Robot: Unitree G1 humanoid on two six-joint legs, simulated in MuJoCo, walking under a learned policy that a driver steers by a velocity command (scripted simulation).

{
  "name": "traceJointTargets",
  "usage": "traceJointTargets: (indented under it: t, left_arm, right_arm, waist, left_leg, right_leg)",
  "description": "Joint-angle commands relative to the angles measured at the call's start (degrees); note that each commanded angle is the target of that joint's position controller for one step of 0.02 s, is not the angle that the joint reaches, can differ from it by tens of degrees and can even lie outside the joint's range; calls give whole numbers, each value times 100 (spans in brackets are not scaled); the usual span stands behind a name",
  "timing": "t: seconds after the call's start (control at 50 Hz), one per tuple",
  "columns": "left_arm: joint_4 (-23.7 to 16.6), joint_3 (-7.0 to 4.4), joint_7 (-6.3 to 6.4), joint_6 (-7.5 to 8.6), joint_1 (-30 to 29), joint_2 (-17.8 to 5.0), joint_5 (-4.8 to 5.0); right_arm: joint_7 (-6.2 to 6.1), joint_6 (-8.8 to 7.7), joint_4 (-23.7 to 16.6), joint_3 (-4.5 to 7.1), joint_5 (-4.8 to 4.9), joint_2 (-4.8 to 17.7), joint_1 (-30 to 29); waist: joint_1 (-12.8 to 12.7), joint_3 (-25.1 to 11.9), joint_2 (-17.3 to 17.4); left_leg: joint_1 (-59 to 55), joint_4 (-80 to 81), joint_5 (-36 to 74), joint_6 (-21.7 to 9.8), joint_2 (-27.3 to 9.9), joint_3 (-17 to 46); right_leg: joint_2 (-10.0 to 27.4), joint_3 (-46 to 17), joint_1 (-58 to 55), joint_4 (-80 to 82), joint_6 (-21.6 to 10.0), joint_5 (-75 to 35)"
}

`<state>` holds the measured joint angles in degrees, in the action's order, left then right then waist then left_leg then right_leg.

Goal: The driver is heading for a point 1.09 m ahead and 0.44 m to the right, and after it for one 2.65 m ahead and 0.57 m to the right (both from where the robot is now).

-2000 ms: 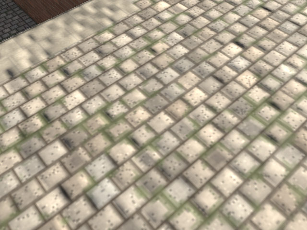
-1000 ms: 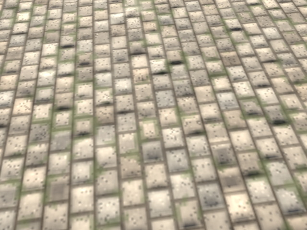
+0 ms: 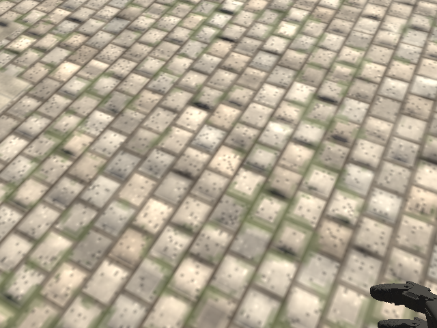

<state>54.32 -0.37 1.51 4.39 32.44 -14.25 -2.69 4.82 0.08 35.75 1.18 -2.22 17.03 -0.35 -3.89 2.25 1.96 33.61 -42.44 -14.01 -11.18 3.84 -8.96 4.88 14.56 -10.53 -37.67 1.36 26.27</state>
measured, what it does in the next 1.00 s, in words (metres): walks ahead, turning right: right foot, then left foot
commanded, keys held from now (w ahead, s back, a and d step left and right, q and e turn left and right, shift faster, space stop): w+e+shift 1.00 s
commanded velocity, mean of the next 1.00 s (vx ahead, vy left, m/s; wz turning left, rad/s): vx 0.98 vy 0.00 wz -0.64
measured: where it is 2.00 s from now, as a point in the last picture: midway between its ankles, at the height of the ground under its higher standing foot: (371, 122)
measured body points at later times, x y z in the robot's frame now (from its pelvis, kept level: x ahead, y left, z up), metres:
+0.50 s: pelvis +0.46 -0.01 +0.01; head +0.47 -0.01 +0.46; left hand +0.57 +0.25 -0.12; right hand +0.48 -0.28 -0.11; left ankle +0.25 +0.11 -0.53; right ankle +0.53 -0.04 -0.69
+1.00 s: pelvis +0.91 -0.09 +0.04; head +0.93 -0.10 +0.49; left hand +1.21 +0.05 -0.05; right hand +0.77 -0.36 -0.06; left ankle +0.98 +0.03 -0.69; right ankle +0.80 -0.12 -0.58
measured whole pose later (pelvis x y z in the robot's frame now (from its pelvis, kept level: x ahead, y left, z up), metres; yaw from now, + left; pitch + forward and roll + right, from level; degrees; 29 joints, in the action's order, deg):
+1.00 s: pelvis +0.91 -0.09 +0.04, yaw -42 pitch +2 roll +2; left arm 42.8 -4.7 -2.7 1.5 11.7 -22.4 -1.8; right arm -0.9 -4.6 43.4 2.6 -2.7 18.3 17.4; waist 0.4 0.4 -2.9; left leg 13.2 -27.0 -15.8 2.2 -2.0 -5.6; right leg -0.4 -0.5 32.5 -76.5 -6.4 16.0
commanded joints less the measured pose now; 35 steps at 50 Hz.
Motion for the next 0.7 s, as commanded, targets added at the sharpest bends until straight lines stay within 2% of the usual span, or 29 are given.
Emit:
traceJointTargets:
  t: [0.02,0.04,0.06,0.08,0.1,0.12,0.14,0.18,0.22,0.24,0.28,0.3,0.34,0.36,0.38,0.4,0.42,0.44,0.46,0.48,0.5,0.52,0.54,0.56,0.58,0.6,0.62,0.66,0.7]
  left_arm:
    - [-1134,-86,-133,207,-380,-648,317]
    - [-1208,-212,-100,246,-1391,-1171,338]
    - [-1215,-174,-112,249,-1339,-948,413]
    - [-1039,-152,-138,201,-1240,-841,358]
    - [-891,-138,-190,69,-1023,-691,277]
    - [-712,-121,-248,-102,-757,-530,205]
    - [-630,-125,-306,-228,-694,-425,187]
    - [-703,-152,-372,-344,-1123,-340,236]
    - [-930,-125,-398,-311,-1722,-229,313]
    - [-1003,-108,-411,-271,-1997,-196,315]
    - [-1089,-71,-470,-199,-2304,-176,305]
    - [-1111,-39,-500,-172,-2359,-145,291]
    - [-1074,-59,-542,-182,-2264,-295,261]
    - [-970,-104,-538,-224,-1963,-456,253]
    - [-796,-189,-517,-279,-1366,-697,236]
    - [-519,-324,-481,-328,-351,-998,204]
    - [-155,-500,-404,-366,1010,-1298,204]
    - [62,-598,-292,-364,1421,-1355,359]
    - [97,-577,-250,-400,707,-1359,332]
    - [-221,-542,-216,-353,86,-1430,173]
    - [-457,-559,-156,-345,-251,-1236,134]
    - [-509,-514,-128,-317,-611,-945,85]
    - [-517,-488,-119,-252,-858,-949,119]
    - [-585,-482,-99,-135,-944,-1038,141]
    - [-587,-446,-107,-35,-1031,-978,173]
    - [-624,-457,-130,52,-1089,-1038,190]
    - [-658,-504,-137,102,-1094,-1138,192]
    - [-649,-565,-178,135,-993,-1159,251]
    - [-633,-632,-256,124,-794,-1235,313]
  right_arm:
    - [-328,-23,394,575,-19,1773,2483]
    - [-387,-26,453,575,-17,1443,2496]
    - [-451,-107,644,511,-41,1252,2292]
    - [-445,-224,690,428,-98,891,2043]
    - [-466,-337,712,358,-101,710,1805]
    - [-451,-445,792,278,-20,482,1731]
    - [-428,-542,877,235,42,346,1724]
    - [-360,-668,1014,205,107,269,1780]
    - [-295,-766,1107,162,123,172,1922]
    - [-295,-794,1155,127,136,98,1991]
    - [-371,-810,1222,71,165,100,2090]
    - [-425,-812,1233,63,181,185,2066]
    - [-603,-833,1239,102,216,458,2090]
    - [-716,-793,1214,146,209,637,2029]
    - [-812,-717,1144,205,173,840,1863]
    - [-865,-611,1027,264,109,1021,1517]
    - [-878,-506,857,329,50,1161,907]
    - [-745,-427,844,305,57,843,455]
    - [-633,-556,401,4,-88,-158,246]
    - [-553,-644,-107,-143,92,-366,1150]
    - [-480,-804,-160,-203,-39,-27,1214]
    - [-444,-839,-42,-137,-89,344,1026]
    - [-444,-764,-58,-135,-212,369,868]
    - [-450,-616,-57,-169,-281,372,915]
    - [-445,-472,-104,-190,-277,385,794]
    - [-434,-397,-214,-224,-252,351,526]
    - [-411,-386,-336,-246,-191,340,230]
    - [-378,-392,-552,-332,-10,137,-302]
    - [-390,-404,-640,-346,104,61,-531]
  waist:
    - [1048,-2556,862]
    - [1431,-1978,-279]
    - [1058,-985,-292]
    - [775,-413,-837]
    - [473,-172,-837]
    - [244,45,-644]
    - [117,181,-422]
    - [115,498,-184]
    - [210,762,151]
    - [274,803,231]
    - [320,689,123]
    - [269,625,138]
    - [92,230,315]
    - [-113,-29,430]
    - [-477,-359,546]
    - [-1042,-766,565]
    - [-1794,-1088,427]
    - [-1950,-811,-635]
    - [-1017,-123,-1762]
    - [-84,-1056,-1499]
    - [-36,-1018,-691]
    - [234,-188,337]
    - [479,187,551]
    - [632,394,553]
    - [726,593,609]
    - [688,693,519]
    - [567,672,381]
    - [248,554,-4]
    - [-79,263,-263]
  left_leg:
    - [-6568,1898,-1763,-1009,-2558,5402]
    - [-5921,2482,-1576,-667,-2297,4900]
    - [-4811,2629,-973,-571,-2296,4043]
    - [-3726,2824,-486,-398,-2127,3389]
    - [-3043,3003,-280,-284,-1928,2772]
    - [-2521,3215,-142,-6,-1722,2242]
    - [-2322,3322,170,229,-1530,1824]
    - [-2131,3520,1248,698,-1132,837]
    - [-2013,3649,2823,975,-829,93]
    - [-2069,3667,3457,1025,-709,-166]
    - [-2491,3715,4723,1168,-689,-482]
    - [-2698,3653,5466,1205,-770,-606]
    - [-3250,3141,7245,1315,-1046,-678]
    - [-3512,2676,7938,1349,-1175,-677]
    - [-3636,1924,8582,1377,-1298,-623]
    - [-3423,632,8834,1366,-1407,-531]
    - [-2677,-1491,8161,1304,-1378,-394]
    - [-1589,-4395,2597,1182,-375,-464]
    - [606,-6226,-1498,1165,289,171]
    - [1852,-6432,-1651,1232,106,1327]
    - [2007,-5593,-1249,1068,-150,1747]
    - [1767,-4837,-774,1043,-457,1686]
    - [1451,-4333,-755,1124,-597,1634]
    - [1119,-3796,-718,1245,-759,1603]
    - [691,-3118,-652,1369,-929,1482]
    - [275,-2433,-335,1475,-1012,1287]
    - [-48,-1745,79,1546,-1052,1149]
    - [-622,-373,1081,1559,-1010,1019]
    - [-962,446,1815,1477,-748,861]
  right_leg:
    - [-320,-1319,5376,-5483,-477,60]
    - [-134,-1813,5791,-5492,-566,-929]
    - [-8,-1757,5714,-5237,-571,-1214]
    - [164,-1856,5324,-4807,-569,-1269]
    - [259,-1952,4952,-4567,-544,-1272]
    - [374,-2016,4637,-4249,-522,-1355]
    - [400,-2045,4620,-4052,-517,-1399]
    - [278,-1885,4925,-3644,-531,-1780]
    - [101,-1519,4988,-2851,-576,-2435]
    - [-13,-1264,4989,-2446,-617,-2763]
    - [-268,-727,4837,-1627,-748,-3274]
    - [-392,-505,4626,-1161,-811,-3446]
    - [-707,-217,3910,-544,-925,-3701]
    - [-890,-143,3456,-429,-965,-3613]
    - [-1094,-125,2804,-412,-1020,-3291]
    - [-1218,-287,1794,-417,-1171,-2886]
    - [-946,-905,601,-134,-1594,-2550]
    - [-585,-1409,25,715,-1995,-2641]
    - [-477,-2337,-37,-288,-2108,-3742]
    - [351,-4717,-894,563,-3046,-2507]
    - [896,-6163,-457,2164,-3054,-29]
    - [807,-5973,713,2681,-2705,643]
    - [557,-5572,1568,2745,-2485,423]
    - [327,-5213,2235,2774,-2400,60]
    - [62,-4767,3010,2927,-2300,-73]
    - [-190,-4371,3571,3065,-2250,-476]
    - [-353,-4059,3800,3125,-2212,-1030]
    - [-648,-3619,3782,2998,-1931,-1855]
    - [-672,-3577,3209,2786,-1680,-2702]
Velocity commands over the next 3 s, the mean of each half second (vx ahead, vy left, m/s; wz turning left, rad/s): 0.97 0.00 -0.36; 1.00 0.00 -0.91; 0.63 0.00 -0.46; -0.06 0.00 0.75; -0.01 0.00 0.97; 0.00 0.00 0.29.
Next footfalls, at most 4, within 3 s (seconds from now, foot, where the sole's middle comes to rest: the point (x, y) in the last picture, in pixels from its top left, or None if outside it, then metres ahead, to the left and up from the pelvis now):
0.44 right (267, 280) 0.57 -0.04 -0.73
0.82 left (252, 162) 1.02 0.01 -0.73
1.26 right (368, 133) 1.17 -0.43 -0.73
1.70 left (362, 97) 1.37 -0.44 -0.73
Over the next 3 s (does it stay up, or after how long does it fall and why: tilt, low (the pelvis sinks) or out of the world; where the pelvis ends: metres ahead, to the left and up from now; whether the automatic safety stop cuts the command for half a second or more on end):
stays up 1.20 -0.36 0.05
